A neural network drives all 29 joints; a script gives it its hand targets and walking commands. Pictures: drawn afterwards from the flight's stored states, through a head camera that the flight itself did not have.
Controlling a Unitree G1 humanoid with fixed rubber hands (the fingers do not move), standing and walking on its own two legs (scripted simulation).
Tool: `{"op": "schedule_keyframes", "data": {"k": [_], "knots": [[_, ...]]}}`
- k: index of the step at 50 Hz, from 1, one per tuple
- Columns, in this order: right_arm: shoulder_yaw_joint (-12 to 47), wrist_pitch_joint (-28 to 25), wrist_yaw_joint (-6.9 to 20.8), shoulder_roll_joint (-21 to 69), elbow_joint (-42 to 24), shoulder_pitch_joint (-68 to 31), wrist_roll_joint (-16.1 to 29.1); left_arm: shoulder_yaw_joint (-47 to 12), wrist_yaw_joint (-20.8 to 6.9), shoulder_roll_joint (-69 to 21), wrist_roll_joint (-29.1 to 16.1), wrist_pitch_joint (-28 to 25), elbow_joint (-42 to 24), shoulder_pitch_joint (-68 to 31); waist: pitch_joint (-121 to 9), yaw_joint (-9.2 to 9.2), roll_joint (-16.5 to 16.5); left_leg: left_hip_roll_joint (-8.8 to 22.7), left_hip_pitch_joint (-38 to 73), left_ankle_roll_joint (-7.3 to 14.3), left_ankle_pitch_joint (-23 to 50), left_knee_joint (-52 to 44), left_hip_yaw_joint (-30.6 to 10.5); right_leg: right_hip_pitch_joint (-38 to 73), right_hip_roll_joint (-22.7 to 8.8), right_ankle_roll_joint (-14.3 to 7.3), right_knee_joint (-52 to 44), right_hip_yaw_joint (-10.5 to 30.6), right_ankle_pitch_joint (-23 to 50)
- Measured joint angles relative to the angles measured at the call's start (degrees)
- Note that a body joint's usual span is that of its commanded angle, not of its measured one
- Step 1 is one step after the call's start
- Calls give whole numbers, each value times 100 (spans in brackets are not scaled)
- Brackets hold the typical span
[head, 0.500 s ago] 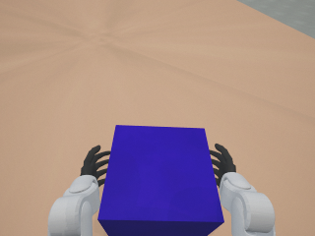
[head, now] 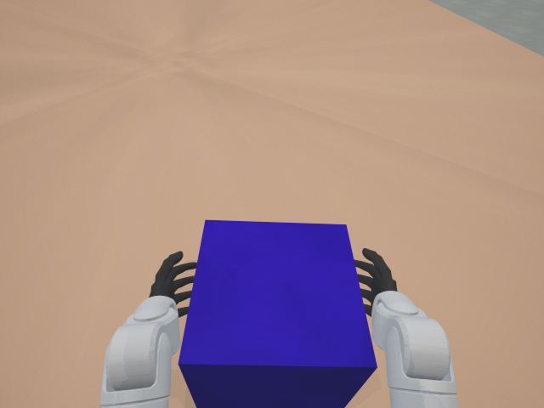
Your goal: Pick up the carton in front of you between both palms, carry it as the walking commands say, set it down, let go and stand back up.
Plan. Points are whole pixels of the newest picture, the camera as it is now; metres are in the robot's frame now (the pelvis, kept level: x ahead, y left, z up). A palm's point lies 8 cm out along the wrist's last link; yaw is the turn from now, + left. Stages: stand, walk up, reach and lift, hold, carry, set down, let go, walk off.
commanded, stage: carry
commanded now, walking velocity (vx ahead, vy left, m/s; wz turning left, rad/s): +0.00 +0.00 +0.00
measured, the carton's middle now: (272, 324) +0.26 +0.00 -0.01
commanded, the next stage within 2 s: hold in 0.64 s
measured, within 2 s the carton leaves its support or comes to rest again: neither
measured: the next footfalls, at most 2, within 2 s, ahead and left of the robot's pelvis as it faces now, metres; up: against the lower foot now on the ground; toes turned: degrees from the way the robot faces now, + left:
none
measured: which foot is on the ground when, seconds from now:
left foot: down 0.00-1.00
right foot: down 0.00-1.00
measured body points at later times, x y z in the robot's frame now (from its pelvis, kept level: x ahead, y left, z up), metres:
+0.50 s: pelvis -0.03 +0.00 +0.00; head -0.03 +0.00 +0.45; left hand +0.28 +0.15 +0.03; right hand +0.28 -0.15 +0.03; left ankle +0.00 +0.10 -0.74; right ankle -0.06 -0.11 -0.74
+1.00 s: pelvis -0.06 -0.01 +0.01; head -0.08 +0.00 +0.46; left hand +0.24 +0.14 +0.04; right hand +0.24 -0.16 +0.04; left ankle -0.01 +0.11 -0.74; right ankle -0.06 -0.12 -0.74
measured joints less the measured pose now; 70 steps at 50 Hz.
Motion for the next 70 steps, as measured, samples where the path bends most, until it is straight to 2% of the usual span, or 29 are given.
{"op": "schedule_keyframes", "data": {"k": [8, 16, 21, 28, 32, 33, 34, 36, 38, 41, 47, 57, 61, 65, 70], "knots": [[-195, -692, 200, 22, 1060, -400, -338, 188, -220, -15, 356, -726, 1078, -399, 62, -24, 10, 11, -52, 17, 180, -113, -1, -72, 26, -34, -70, -7, 155], [-533, -1647, 328, 80, 2256, -847, -659, 502, -421, -64, 679, -1658, 2235, -830, 173, -37, 14, 26, -134, 32, 297, -149, -1, -174, 42, -60, -67, -7, 251], [-660, -2067, 341, 99, 2547, -1009, -710, 649, -448, -92, 736, -2080, 2525, -991, 270, -32, 15, 30, -182, 39, 337, -147, -2, -233, 43, -70, -39, -9, 276], [-612, -1917, 342, 112, 2143, -998, -651, 595, -450, -95, 680, -1936, 2140, -992, 294, -21, 22, 41, -248, 38, 330, -94, -10, -297, 44, -74, 15, -12, 264], [-625, -1785, 356, 114, 2166, -1002, -677, 598, -464, -97, 706, -1809, 2173, -998, 212, -15, 22, 45, -239, 33, 307, -73, -10, -285, 45, -73, 28, -11, 245], [-624, -1784, 368, 116, 2174, -996, -694, 603, -467, -100, 711, -1799, 2173, -995, 322, -17, 2, 21, -96, 56, 336, -151, -11, -151, 63, -79, -44, 51, 390], [-602, -1788, 385, 112, 2152, -970, -713, 579, -470, -95, 717, -1800, 2142, -960, 470, 1, -5, -67, 112, 66, 636, -306, -203, 22, 135, -92, -140, 237, 584], [-539, -1821, 424, 97, 2154, -898, -747, 510, -473, -75, 751, -1794, 2072, -858, 686, 13, -30, -171, 457, 19, 565, -567, -467, 333, 249, -114, -350, 536, 520], [-528, -1840, 436, 93, 2171, -880, -747, 487, -475, -69, 775, -1787, 2057, -832, 830, -1, -72, -281, 680, -34, 822, -767, -783, 564, 348, -112, -560, 899, 761], [-567, -1895, 440, 101, 2264, -929, -746, 518, -476, -74, 796, -1821, 2111, -864, 958, 0, -121, -327, 847, -68, 659, -869, -885, 731, 367, -84, -668, 987, 578], [-690, -1944, 465, 124, 2397, -1039, -764, 591, -484, -98, 837, -1839, 2236, -994, 1046, -14, -125, -299, 956, -78, 821, -968, -892, 804, 400, -104, -698, 987, 688], [-955, -1917, 550, 189, 2809, -1313, -962, 848, -587, -159, 1022, -1781, 2638, -1280, 1072, -5, -97, -273, 942, -86, 871, -750, -932, 759, 436, -147, -409, 978, 703], [-1076, -1961, 571, 231, 3006, -1468, -1050, 1008, -632, -190, 1104, -1803, 2786, -1411, 1070, 27, -81, -344, 907, -62, 799, -629, -1105, 694, 478, -155, -299, 1056, 717], [-1509, -2155, 630, 322, 3503, -1896, -1251, 1475, -695, -293, 1270, -1941, 3212, -1830, 1123, 64, -79, -466, 820, -63, 630, -388, -1318, 573, 542, -180, -80, 1202, 668], [-2230, -2522, 707, 290, 4372, -2667, -1596, 2124, -736, -337, 1597, -2303, 4130, -2653, 1241, 20, -132, -538, 618, -29, 402, 0, -1326, 357, 554, -178, 271, 1326, 530]]}}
